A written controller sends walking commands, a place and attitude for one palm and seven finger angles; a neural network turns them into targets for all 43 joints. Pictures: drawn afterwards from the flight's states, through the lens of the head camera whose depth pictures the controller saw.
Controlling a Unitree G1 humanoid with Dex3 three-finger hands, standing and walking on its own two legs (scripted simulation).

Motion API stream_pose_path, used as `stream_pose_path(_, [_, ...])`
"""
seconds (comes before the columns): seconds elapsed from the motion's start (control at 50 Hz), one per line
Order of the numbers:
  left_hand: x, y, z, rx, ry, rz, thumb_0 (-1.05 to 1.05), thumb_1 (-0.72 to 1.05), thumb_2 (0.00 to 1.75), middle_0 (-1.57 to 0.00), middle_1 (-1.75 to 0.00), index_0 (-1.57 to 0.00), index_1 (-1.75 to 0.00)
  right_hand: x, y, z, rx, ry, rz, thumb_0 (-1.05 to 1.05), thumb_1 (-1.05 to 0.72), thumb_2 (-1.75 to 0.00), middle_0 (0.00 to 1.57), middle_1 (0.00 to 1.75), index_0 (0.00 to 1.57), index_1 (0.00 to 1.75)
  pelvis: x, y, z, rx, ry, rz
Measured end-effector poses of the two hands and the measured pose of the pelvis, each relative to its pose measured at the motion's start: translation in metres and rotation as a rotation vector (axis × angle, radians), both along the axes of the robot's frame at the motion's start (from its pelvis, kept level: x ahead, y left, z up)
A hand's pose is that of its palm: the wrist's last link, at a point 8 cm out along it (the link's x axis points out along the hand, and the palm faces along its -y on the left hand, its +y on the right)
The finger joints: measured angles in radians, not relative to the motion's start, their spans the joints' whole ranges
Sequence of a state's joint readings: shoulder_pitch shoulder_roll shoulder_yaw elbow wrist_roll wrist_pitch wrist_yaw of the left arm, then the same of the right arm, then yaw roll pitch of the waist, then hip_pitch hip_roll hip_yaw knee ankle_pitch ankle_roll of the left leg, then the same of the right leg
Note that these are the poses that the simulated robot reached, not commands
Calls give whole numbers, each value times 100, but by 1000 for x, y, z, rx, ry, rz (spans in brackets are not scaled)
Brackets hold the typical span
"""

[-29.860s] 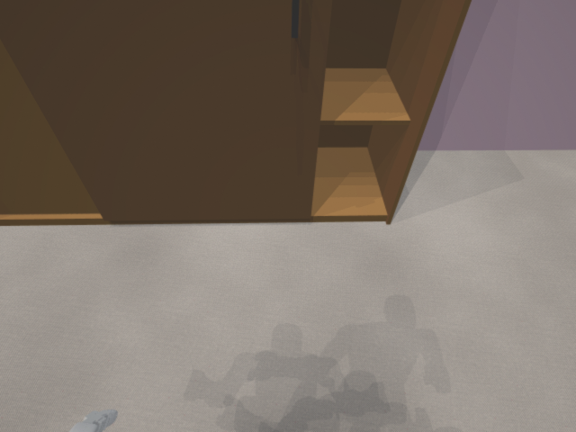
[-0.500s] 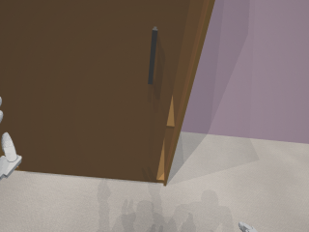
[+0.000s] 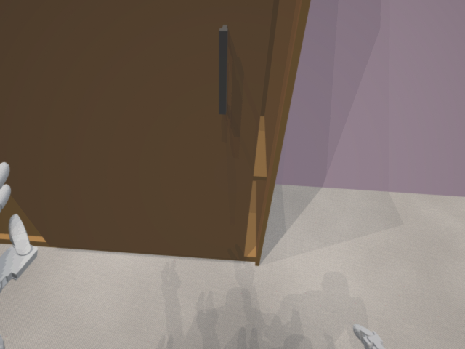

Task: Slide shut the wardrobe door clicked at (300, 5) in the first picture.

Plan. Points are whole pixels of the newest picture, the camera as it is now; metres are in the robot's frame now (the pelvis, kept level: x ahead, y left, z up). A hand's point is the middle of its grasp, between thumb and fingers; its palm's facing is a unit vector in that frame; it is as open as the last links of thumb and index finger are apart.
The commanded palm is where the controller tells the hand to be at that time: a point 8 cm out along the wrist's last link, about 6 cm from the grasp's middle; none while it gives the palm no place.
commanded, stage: let the arm hang, fingers relaxed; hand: left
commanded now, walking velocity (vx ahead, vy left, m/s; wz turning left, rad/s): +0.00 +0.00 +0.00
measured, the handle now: (223, 72) +0.67 +0.08 +0.19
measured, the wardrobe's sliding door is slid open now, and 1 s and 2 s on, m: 0.06 0.06 0.06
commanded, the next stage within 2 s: look to check the result in 1.18 s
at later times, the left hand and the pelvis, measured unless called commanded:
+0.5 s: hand out of the picture -0.02 +0.19 -0.17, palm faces +0.10 -0.97 -0.20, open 7.0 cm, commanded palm none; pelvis -0.01 +0.00 +0.00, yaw +5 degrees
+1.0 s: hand out of the picture +0.04 +0.21 -0.17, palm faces +0.07 -0.98 -0.20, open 7.4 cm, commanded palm none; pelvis +0.00 +0.02 +0.01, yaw +4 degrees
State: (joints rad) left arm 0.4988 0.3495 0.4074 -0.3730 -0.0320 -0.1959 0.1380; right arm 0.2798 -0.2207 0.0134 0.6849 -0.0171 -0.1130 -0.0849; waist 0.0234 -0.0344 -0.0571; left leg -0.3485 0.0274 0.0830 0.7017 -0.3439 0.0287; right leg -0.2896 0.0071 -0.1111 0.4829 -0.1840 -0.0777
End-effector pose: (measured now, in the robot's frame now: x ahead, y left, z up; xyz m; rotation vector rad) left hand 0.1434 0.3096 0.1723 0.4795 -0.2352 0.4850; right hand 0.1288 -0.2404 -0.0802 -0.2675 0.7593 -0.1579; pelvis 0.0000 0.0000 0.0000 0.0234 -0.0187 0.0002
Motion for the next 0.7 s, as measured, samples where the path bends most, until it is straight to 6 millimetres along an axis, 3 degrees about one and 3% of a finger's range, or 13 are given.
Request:
stream_pose_path(0.1, [14,-5,-12,-13,-9,-65,1,89,90,-21,-30,-21,-30,22,0,10,-48,-55,46,1,-90,-90,20,30,20,30,1,8,-6,-18,-3,21])
stream_pose_path(0.14, [30,-2,-49,-53,167,-96,1,89,90,-21,-30,-20,-30,30,0,3,-31,-22,83,1,-90,-90,20,30,20,30,0,12,-8,-19,6,56])
stream_pose_path(0.2, [36,-3,-135,-200,534,-71,0,90,90,-20,-30,-20,-30,35,1,-16,0,33,92,1,-90,-90,20,30,20,30,-1,14,-12,-7,24,81])
stream_pose_path(0.24, [20,-15,-193,-304,760,-49,0,90,90,-20,-29,-20,-30,32,5,-26,25,69,88,1,-90,-90,20,30,20,30,-2,11,-14,-3,19,75])
stream_pose_path(0.28, [-9,-35,-241,-405,963,-41,1,91,90,-20,-29,-20,-30,22,9,-31,49,115,77,1,-90,-90,20,30,20,30,-3,8,-13,-7,8,76])
stream_pose_path(0.36, [-83,-80,-303,-587,1282,-30,1,91,90,-20,-29,-20,-30,-12,15,-40,61,256,58,1,-90,-90,20,30,20,30,-7,3,-9,-16,-3,75])
stream_pose_path(0.44, [-138,-78,-317,-663,1406,96,-2,99,90,-21,-30,-21,-30,-55,18,-50,59,432,45,0,-90,-90,20,30,20,30,-11,-1,-5,-34,4,84])
stream_pose_path(0.54, [-187,-66,-313,-672,1542,194,-1,97,90,-21,-30,-21,-30,-98,14,-58,56,576,-11,0,-92,-90,20,30,20,30,-11,3,-1,-45,9,84])
stream_pose_path(0.62, [-202,-56,-308,-664,1594,239,0,94,90,-21,-30,-20,-30,-123,14,-60,64,637,-49,0,-92,-90,20,30,20,30,-9,8,1,-43,6,79])
stream_pose_path(0.7, [-196,-49,-308,-653,1595,239,0,93,90,-20,-29,-20,-30,-136,18,-59,70,667,-73,0,-91,-90,20,30,20,30,-7,11,2,-40,4,73])
